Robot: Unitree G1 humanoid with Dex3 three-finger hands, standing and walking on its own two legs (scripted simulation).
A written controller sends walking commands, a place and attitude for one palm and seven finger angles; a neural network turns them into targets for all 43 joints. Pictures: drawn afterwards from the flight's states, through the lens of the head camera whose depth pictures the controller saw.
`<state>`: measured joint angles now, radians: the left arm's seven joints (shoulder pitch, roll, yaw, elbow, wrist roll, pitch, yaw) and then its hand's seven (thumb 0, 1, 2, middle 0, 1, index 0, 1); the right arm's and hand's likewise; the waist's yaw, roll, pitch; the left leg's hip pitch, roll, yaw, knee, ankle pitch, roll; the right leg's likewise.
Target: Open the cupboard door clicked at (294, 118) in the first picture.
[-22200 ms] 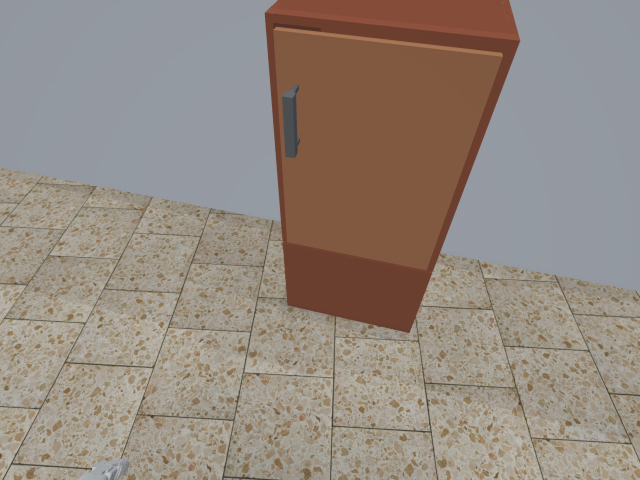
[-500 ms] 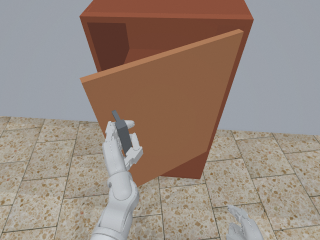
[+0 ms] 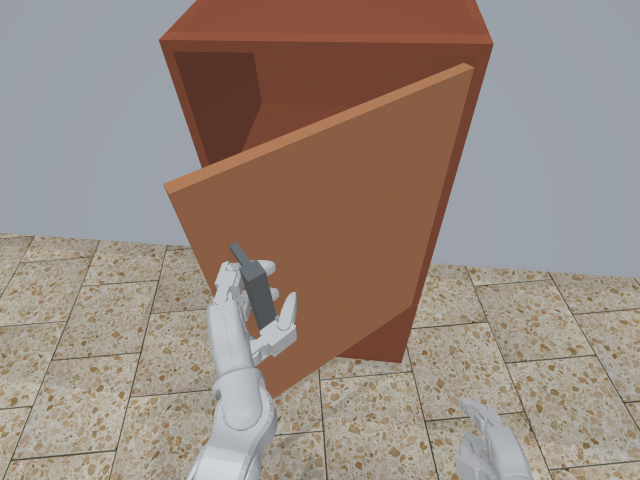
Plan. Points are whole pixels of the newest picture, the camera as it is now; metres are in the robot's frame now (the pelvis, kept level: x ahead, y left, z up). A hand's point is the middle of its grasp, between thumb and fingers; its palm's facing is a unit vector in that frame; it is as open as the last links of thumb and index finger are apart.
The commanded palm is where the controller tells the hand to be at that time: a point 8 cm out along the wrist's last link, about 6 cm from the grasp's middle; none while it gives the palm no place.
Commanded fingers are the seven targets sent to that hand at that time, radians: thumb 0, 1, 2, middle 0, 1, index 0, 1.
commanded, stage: open thumb and fingers to let go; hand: left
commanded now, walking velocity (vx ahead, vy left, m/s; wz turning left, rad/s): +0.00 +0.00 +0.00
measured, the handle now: (254, 292) +0.33 +0.11 +0.07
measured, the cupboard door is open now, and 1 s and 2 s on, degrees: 41 43 43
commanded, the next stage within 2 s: slide the hand sideways off the handle in 0.56 s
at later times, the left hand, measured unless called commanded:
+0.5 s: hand (280, 325) +0.28 +0.07 +0.07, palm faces +0.26 -0.96 -0.04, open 14.9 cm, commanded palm +0.24 +0.10 +0.07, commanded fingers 0.00 -0.50 0.30 -0.16 -0.35 -0.16 -0.35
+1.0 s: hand (274, 355) +0.25 +0.07 +0.07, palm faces -0.17 -0.98 +0.02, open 16.3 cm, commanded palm +0.23 +0.12 +0.07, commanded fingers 0.00 -0.50 0.30 -0.15 -0.30 -0.15 -0.30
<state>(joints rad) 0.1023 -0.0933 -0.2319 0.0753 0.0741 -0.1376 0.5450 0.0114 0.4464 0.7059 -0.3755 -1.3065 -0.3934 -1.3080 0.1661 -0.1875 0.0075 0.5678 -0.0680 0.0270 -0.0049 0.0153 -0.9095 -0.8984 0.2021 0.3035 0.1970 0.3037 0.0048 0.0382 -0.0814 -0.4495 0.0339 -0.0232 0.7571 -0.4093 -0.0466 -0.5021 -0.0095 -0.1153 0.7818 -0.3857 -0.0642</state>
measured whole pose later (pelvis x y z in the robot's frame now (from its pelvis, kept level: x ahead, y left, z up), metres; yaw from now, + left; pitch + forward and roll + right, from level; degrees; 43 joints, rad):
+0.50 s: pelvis -0.01 +0.02 -0.01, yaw -1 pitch +5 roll +0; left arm 0.05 -0.09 -0.29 0.11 0.09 -0.13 0.58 -0.01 -0.48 0.31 -0.26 -0.81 -0.25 -0.81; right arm 0.19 -0.18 0.01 0.57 -0.06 0.01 0.01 0.02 -0.91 -0.90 0.20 0.30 0.20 0.30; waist 0.00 0.04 -0.08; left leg -0.49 0.02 0.00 0.82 -0.43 -0.02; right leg -0.54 -0.02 -0.09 0.82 -0.38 -0.04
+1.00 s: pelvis -0.02 +0.03 +0.00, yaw -1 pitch +4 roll +1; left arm 0.10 0.03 -0.24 0.06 -0.06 -0.19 0.05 -0.01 -0.51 0.30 -0.18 -0.32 -0.15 -0.34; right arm 0.24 -0.22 0.04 0.52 0.00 -0.06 -0.02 0.02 -0.91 -0.90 0.20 0.30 0.20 0.30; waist 0.01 0.04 -0.05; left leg -0.47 0.00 0.01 0.81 -0.41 0.00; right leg -0.53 -0.04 -0.08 0.81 -0.36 -0.02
